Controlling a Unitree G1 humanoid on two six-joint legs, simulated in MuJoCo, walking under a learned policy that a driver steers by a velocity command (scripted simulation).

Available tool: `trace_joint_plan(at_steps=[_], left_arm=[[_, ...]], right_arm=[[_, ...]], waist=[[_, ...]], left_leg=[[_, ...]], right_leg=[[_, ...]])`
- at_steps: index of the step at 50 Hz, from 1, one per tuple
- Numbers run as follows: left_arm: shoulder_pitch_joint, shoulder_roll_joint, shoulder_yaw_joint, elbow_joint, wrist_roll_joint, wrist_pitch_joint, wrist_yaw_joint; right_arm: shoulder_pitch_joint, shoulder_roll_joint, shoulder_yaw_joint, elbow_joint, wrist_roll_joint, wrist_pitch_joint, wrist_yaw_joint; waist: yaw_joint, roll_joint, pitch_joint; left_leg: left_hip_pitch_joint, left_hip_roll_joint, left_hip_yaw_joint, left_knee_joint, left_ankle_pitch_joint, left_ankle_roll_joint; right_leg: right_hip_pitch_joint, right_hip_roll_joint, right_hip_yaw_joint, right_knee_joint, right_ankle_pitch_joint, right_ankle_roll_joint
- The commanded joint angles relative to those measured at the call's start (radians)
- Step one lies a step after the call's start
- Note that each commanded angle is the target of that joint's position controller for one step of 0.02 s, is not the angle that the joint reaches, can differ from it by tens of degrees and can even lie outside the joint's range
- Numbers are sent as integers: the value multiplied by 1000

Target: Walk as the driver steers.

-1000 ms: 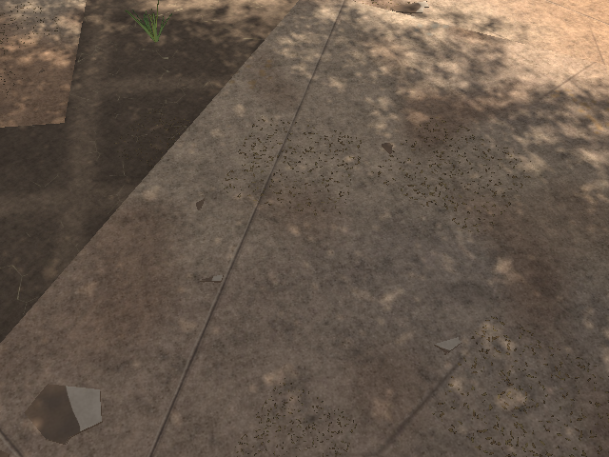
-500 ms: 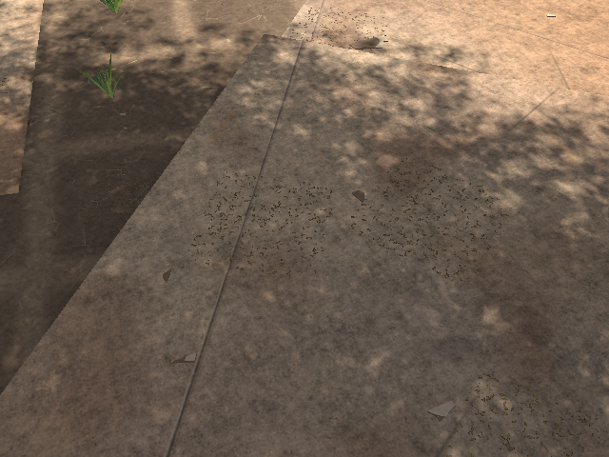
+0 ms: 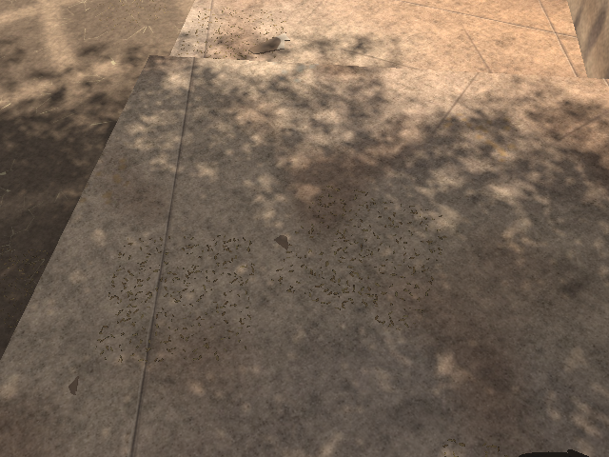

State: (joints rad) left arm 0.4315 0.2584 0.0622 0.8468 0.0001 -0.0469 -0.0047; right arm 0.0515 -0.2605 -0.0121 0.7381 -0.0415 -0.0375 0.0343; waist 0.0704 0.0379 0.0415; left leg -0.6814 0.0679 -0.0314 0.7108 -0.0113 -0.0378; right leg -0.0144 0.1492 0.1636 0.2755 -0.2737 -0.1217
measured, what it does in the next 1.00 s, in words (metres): walks ahead: left foot, then right foot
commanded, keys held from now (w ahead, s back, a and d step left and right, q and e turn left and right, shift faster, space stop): w+e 0.06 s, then w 0.94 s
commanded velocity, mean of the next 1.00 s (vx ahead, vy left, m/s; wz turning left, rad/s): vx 0.50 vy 0.00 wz -0.17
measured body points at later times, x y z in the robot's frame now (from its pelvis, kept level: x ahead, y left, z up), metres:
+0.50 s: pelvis +0.28 +0.02 +0.00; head +0.30 +0.03 +0.45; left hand +0.49 +0.23 -0.11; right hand +0.21 -0.23 -0.13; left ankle +0.23 +0.12 -0.74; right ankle +0.39 -0.13 -0.70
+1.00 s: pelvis +0.53 -0.06 +0.00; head +0.54 -0.07 +0.45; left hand +0.52 +0.20 -0.13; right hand +0.63 -0.33 -0.12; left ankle +0.68 +0.07 -0.68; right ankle +0.45 -0.12 -0.74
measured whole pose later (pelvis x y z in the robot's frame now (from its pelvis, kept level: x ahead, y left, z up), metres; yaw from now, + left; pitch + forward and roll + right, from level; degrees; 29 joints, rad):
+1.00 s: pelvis +0.53 -0.06 +0.00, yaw -8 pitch +0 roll -1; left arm 0.44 0.22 0.03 0.98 0.01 -0.08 -0.01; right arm 0.14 -0.25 -0.04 0.86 -0.03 -0.02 0.04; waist 0.04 0.04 0.03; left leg -0.63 0.11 0.02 0.81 -0.07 0.01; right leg 0.00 0.09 -0.07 0.19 -0.20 -0.09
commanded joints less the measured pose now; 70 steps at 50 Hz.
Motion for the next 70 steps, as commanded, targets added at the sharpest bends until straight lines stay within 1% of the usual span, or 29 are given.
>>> trace_joint_plan(at_steps=[1, 5, 6, 7, 8, 9, 10, 11, 13, 17, 27, 30, 32, 33, 34, 35, 37, 39, 47, 54, 57, 59, 60, 61, 62, 63, 65, 67, 70], left_arm=[[62, 171, 41, -38, 9, -9, 15], [-24, 200, 45, -53, 14, -16, 16], [-16, 176, 37, -50, 8, -22, 7], [39, 86, 13, -74, -5, -29, 3], [156, 79, 11, -77, -14, -23, 3], [111, 134, 14, -39, 20, -9, 11], [14, 130, 12, -47, 28, -8, 1], [-31, 114, 8, -60, 28, -7, -5], [-50, 100, 4, -66, 42, 10, -20], [-112, 82, -6, -81, 47, 22, -31], [-449, 49, -45, -174, 28, 3, -36], [-413, 68, -36, -167, 33, -5, -24], [-174, 105, -13, -81, 50, -23, -8], [13, 179, 9, -48, 71, -31, 5], [42, 271, 33, -38, 65, -21, 8], [-3, 208, 25, -38, 22, -10, 2], [-137, 107, -1, -46, 19, -19, -7], [-164, 68, -11, -30, 16, -33, -4], [-20, 78, -8, 69, 5, -50, -2], [82, 95, -9, 140, 18, -45, 10], [57, 111, -5, 155, 24, -40, 20], [28, 120, -3, 160, 22, -34, 20], [24, 102, -12, 145, 16, -36, 18], [120, 1, -34, 115, -21, -38, 7], [97, 76, -10, 130, 6, -35, 10], [15, 90, 1, 107, 14, -34, 9], [-51, 51, -5, 99, 18, -33, 0], [-24, 21, -10, 113, 39, -7, -11], [-90, 12, -8, 93, 38, 10, -23]], right_arm=[[-155, -79, -10, -120, 10, -25, -1], [126, -147, -37, -38, 14, -43, -25], [258, -175, -48, -14, 3, -55, -40], [385, -249, -64, -17, -20, -57, -57], [353, -288, -82, 2, -8, -42, -50], [265, -189, -67, -19, 10, -34, -39], [213, -119, -52, -23, 17, -37, -33], [191, -89, -42, -12, 10, -38, -31], [216, -89, -39, 26, 14, -53, -31], [281, -107, -44, 74, 30, -81, -20], [426, -127, -49, 171, 29, -59, -21], [420, -142, -52, 189, 26, -48, -29], [413, -131, -47, 197, 33, -41, -32], [391, -94, -34, 159, 36, -44, -33], [492, -3, -17, 138, 54, -43, -31], [427, -122, -48, 153, 23, -34, -39], [334, -86, -44, 133, 28, -40, -25], [342, -62, -41, 147, 12, -18, -15], [98, -31, -34, 80, 8, 5, 5], [-97, -30, -19, 18, 16, -5, 0], [-58, -46, -27, 22, 15, -16, -7], [171, -74, -47, 99, 9, -30, -24], [353, -128, -67, 151, -10, -40, -36], [464, -243, -98, 163, -29, -38, -43], [411, -213, -94, 162, 14, -25, -31], [295, -169, -83, 150, 32, -22, -29], [196, -67, -56, 144, 30, -34, -24], [203, -34, -45, 170, 30, -47, -28], [274, -64, -52, 209, 35, -66, -28]], waist=[[17, -107, 7], [-116, -89, -104], [-176, -50, -190], [-189, 90, -334], [-104, 312, -390], [-89, 88, -232], [-98, -16, -125], [-81, -33, -68], [-59, 40, -39], [-53, 48, -35], [-131, 48, 22], [-97, 50, 12], [4, -3, -114], [81, -98, -240], [28, -322, -315], [26, -158, -226], [-37, -95, -57], [-83, -121, -27], [-63, -93, 38], [-16, -98, 69], [-54, -104, 49], [-155, -87, -71], [-218, -47, -181], [-197, 170, -328], [-181, 111, -326], [-128, 53, -154], [-79, 6, -19], [-40, 34, -6], [-34, 19, 8]], left_leg=[[39, -51, 22, -96, 22, 16], [454, -114, 36, -226, -83, 83], [659, -37, -21, -250, -103, 117], [881, 219, -334, -269, -287, 181], [961, 366, -779, -408, -304, 300], [827, 327, -711, -425, -407, 290], [699, 276, -549, -440, -369, 275], [615, 224, -435, -467, -278, 247], [545, 158, -292, -489, -106, 222], [557, 148, -193, -538, 29, 248], [634, 128, -56, -536, 178, 216], [690, 155, -54, -439, 339, 199], [626, 92, 13, -149, 452, 164], [443, 44, 55, 134, 167, 140], [112, -128, 103, 448, -485, 104], [25, -81, -9, 521, -483, 118], [45, -9, -15, 456, -332, 120], [128, 21, -1, 388, -289, 99], [6, 42, 57, 163, -66, 45], [50, -5, 97, -90, -17, 85], [155, -46, 113, -153, -120, 130], [447, -108, 142, -238, -127, 173], [717, -3, 28, -243, -150, 217], [1016, 308, -445, -303, -273, 341], [973, 345, -654, -427, -263, 364], [825, 304, -484, -440, -300, 334], [602, 211, -282, -517, -202, 272], [506, 154, -171, -553, -96, 239], [509, 134, -108, -591, -20, 252]], right_leg=[[9, -267, 188, 10, 559, -83], [-22, -231, 167, 261, 800, -13], [-107, -177, 125, 464, 687, 6], [-271, -103, 34, 754, 299, 27], [-491, 15, -44, 965, -254, 48], [-570, -71, -17, 1019, -177, 39], [-559, -96, -24, 993, -99, 43], [-547, -123, -32, 938, -67, 45], [-510, -148, -45, 869, -59, 56], [-566, -163, -74, 786, -2, 75], [-520, -190, -221, 342, 197, 87], [-426, -157, -233, 271, 108, 46], [-101, -129, -230, 177, 121, -1], [144, -344, 3, 150, 6, -57], [331, -589, 451, 36, -51, -174], [244, -548, 459, 3, -72, -165], [28, -453, 209, -46, 92, -119], [-81, -375, 75, -93, 199, -75], [-61, -325, -74, -166, 377, -82], [73, -359, -106, -126, 509, -73], [127, -377, -125, -26, 727, -54], [91, -336, -170, 243, 902, -23], [-81, -295, -196, 483, 695, -4], [-434, -132, -263, 887, 141, 49], [-555, -81, -128, 1020, -235, 35], [-611, -149, -100, 1031, -152, 26], [-557, -217, -114, 915, -41, 29], [-471, -235, -129, 854, -7, 50], [-526, -251, -156, 795, 64, 75]])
